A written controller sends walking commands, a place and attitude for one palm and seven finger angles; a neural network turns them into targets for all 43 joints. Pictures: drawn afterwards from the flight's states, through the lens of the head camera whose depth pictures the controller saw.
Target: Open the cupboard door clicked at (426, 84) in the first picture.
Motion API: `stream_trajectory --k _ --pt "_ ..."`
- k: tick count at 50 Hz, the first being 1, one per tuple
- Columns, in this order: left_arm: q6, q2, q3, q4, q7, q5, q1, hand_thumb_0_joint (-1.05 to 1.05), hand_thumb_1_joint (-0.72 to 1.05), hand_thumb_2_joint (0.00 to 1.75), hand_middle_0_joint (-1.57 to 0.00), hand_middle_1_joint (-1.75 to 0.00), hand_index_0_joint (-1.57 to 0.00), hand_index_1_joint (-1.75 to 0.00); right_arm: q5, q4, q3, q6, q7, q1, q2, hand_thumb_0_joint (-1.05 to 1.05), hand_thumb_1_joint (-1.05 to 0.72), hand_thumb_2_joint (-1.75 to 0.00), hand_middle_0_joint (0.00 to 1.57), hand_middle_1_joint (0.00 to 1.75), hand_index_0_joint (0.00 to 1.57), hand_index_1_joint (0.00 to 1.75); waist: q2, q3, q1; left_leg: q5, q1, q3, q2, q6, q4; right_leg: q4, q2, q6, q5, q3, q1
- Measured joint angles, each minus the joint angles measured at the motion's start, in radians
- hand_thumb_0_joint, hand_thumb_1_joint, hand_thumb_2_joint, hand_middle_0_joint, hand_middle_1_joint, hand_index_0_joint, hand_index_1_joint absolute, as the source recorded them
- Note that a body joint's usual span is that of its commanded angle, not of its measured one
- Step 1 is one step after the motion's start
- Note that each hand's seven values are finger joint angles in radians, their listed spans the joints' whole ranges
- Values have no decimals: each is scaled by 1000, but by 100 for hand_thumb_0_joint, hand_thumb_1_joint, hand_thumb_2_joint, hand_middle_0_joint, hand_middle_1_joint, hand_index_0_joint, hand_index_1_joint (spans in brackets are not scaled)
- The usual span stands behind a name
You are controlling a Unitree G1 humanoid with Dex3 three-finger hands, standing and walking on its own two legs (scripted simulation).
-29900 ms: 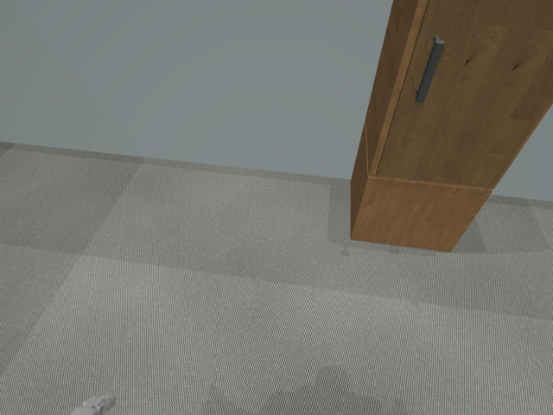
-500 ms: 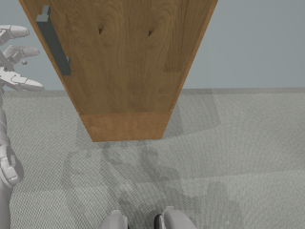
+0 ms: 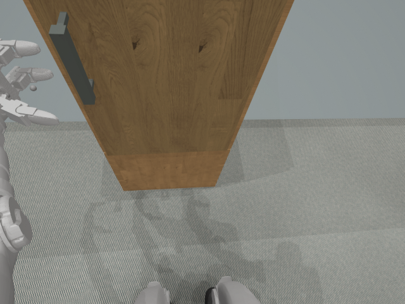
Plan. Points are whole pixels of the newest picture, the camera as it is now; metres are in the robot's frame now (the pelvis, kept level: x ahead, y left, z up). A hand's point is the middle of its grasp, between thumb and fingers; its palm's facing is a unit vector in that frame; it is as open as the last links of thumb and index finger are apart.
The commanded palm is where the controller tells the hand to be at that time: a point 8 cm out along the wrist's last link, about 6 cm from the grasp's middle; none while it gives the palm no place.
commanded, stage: slide the fingers in behind the handle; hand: left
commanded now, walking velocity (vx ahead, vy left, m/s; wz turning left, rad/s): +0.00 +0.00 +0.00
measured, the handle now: (77, 63) +0.54 +0.20 +0.11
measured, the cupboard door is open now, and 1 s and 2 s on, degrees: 1 1 1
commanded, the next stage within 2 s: close the thumb around the handle in 1.60 s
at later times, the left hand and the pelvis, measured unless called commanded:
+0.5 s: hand (54, 87) +0.48 +0.24 +0.11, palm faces -0.02 -1.00 +0.02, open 14.0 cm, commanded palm +0.46 +0.28 +0.11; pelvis +0.00 +0.00 +0.00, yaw +0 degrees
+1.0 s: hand (74, 89) +0.48 +0.20 +0.11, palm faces +0.01 -1.00 -0.01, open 14.0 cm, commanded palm +0.46 +0.25 +0.11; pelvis -0.01 -0.01 +0.00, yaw +0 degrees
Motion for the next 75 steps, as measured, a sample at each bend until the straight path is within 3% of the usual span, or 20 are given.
stream_trajectory --k 5,10,20,29,36,43,49,63,69,75 --pt "-23 -16 1 -24 -12 -21 2 -2 -50 30 -30 -120 -30 -120 1 9 -3 0 1 -7 2 0 -90 -90 21 30 20 30 -6 -1 6 1 0 -2 1 -2 1 1 1 -1 0 -2 0" --pt "0 -25 -21 -7 -13 -17 -7 -2 -50 30 -30 -120 -30 -120 2 9 -2 0 2 -12 -1 0 -90 -90 21 30 20 30 -5 -3 5 2 2 -6 -1 -1 2 1 -1 -2 0 -6 4" --pt "-25 -73 -42 -58 32 -19 5 -2 -50 30 -30 -120 -30 -120 -1 11 -8 -12 8 -10 4 0 -91 -90 21 30 20 30 -3 -1 7 6 2 -4 -2 -3 2 5 -2 -2 3 -4 2" --pt "3 -94 -43 -18 79 -3 -8 -2 -50 30 -30 -120 -31 -120 -2 8 -3 -17 10 -6 9 0 -91 -90 21 30 20 30 4 -3 -3 8 15 3 -4 -1 -3 10 -4 -3 1 3 9" --pt "-33 -135 -72 -75 97 -15 16 -2 -50 30 -30 -120 -31 -120 -3 23 -13 -21 18 5 12 0 -91 -90 21 30 20 30 8 -4 12 10 25 5 -4 -5 -10 8 -4 -5 2 5 16" --pt "-2 -169 -77 -57 123 -7 25 -2 -50 30 -30 -120 -30 -120 -1 20 -15 -20 18 -1 12 0 -91 -90 21 30 20 30 6 -8 10 13 48 7 -4 -7 -22 4 -4 -8 1 7 35" --pt "-43 -188 -80 -88 156 -1 42 -2 -50 30 -30 -120 -30 -120 -4 17 -21 -31 21 -10 13 0 -91 -90 21 30 20 30 3 -4 15 16 53 9 -2 -11 -23 9 -3 -12 2 10 35" --pt "-36 -214 -107 -51 178 -1 1 -2 -50 30 -30 -120 -30 -120 -3 28 -20 -42 20 -20 12 0 -91 -90 21 30 20 30 2 2 15 23 48 3 -4 -17 -22 18 -4 -18 2 3 29" --pt "-33 -187 -75 -26 191 25 -10 -2 -50 30 -30 -120 -30 -120 -5 20 -16 -45 17 -20 13 0 -91 -90 21 30 20 30 0 6 0 23 38 8 -1 -19 -19 24 -1 -21 4 8 15" --pt "-45 -162 -71 -33 168 12 -3 -2 -50 30 -30 -120 -30 -120 -2 24 -16 -44 15 -5 13 0 -91 -90 21 30 20 30 0 8 2 23 37 9 3 -19 -21 19 3 -21 6 9 15"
